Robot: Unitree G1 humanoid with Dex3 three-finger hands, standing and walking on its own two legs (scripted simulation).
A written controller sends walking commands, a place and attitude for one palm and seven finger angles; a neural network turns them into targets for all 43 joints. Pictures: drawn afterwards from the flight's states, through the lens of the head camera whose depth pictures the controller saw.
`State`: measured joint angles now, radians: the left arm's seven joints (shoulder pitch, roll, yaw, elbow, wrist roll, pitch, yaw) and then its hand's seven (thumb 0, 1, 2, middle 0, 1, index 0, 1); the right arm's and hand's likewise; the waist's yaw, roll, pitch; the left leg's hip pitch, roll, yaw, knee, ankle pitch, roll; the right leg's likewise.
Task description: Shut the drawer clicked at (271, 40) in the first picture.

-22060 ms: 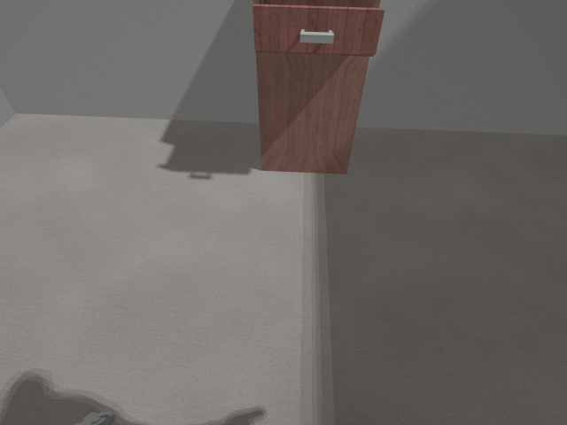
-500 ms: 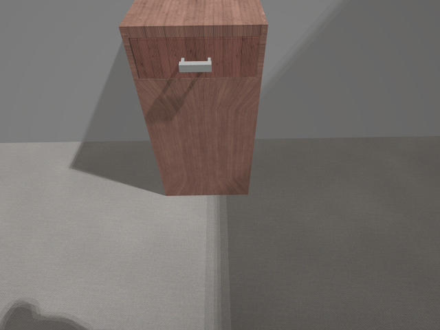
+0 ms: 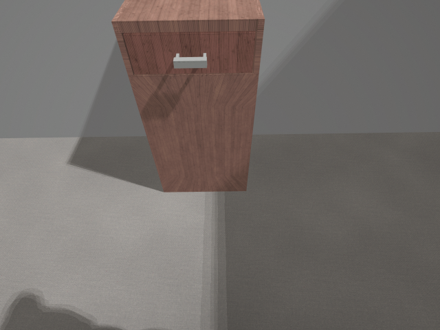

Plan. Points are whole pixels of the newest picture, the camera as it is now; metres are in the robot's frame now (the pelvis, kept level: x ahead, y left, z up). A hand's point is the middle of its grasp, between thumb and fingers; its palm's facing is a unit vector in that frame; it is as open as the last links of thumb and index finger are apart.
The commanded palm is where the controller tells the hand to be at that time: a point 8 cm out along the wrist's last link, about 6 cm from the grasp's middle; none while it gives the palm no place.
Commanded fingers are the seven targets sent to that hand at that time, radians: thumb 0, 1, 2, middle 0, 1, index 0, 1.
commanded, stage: look to check the result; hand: left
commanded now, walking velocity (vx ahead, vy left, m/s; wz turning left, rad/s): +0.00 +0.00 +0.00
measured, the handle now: (190, 59) +0.89 +0.14 +0.03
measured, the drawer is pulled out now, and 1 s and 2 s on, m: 0.00 0.00 0.00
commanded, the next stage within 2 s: stand and wait in 0.26 s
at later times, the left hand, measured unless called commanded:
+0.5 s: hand out of the picture +0.06 +0.20 -0.16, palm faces +0.00 -0.96 -0.29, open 7.3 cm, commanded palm none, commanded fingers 0.00 0.90 0.90 -0.20 -0.30 -0.20 -0.30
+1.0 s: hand out of the picture +0.08 +0.21 -0.16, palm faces -0.01 -0.95 -0.31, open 7.3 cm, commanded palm none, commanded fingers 0.00 0.90 0.90 -0.20 -0.30 -0.20 -0.30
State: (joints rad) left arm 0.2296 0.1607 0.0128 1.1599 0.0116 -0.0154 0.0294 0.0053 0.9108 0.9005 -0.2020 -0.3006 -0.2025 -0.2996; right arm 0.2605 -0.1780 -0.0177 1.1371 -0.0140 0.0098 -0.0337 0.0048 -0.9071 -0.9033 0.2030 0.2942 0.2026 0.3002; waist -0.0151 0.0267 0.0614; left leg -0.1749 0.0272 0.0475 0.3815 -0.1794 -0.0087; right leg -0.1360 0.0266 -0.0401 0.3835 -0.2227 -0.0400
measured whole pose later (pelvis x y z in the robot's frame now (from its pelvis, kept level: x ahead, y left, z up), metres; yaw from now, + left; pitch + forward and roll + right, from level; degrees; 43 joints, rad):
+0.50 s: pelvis +0.01 -0.01 +0.00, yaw +0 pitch -2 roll +0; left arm 0.15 0.23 0.02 1.14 0.01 -0.02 0.02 0.01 0.91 0.90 -0.20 -0.30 -0.20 -0.30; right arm 0.18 -0.25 -0.02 1.12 -0.02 0.01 -0.03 0.01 -0.91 -0.90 0.20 0.29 0.20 0.30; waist -0.01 0.03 0.06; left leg -0.14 0.04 0.04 0.34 -0.17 -0.03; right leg -0.09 0.04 -0.05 0.33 -0.21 -0.06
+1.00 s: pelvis +0.02 -0.01 +0.00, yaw +0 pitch -1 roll +0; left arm 0.13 0.26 0.02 1.15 0.01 -0.02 0.01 0.01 0.91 0.90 -0.20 -0.30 -0.20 -0.30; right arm 0.16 -0.29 -0.01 1.13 -0.01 0.01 -0.02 0.01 -0.90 -0.90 0.21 0.29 0.20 0.30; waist -0.01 0.03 0.06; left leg -0.12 0.04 0.04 0.31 -0.17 -0.03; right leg -0.07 0.05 -0.04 0.30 -0.21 -0.06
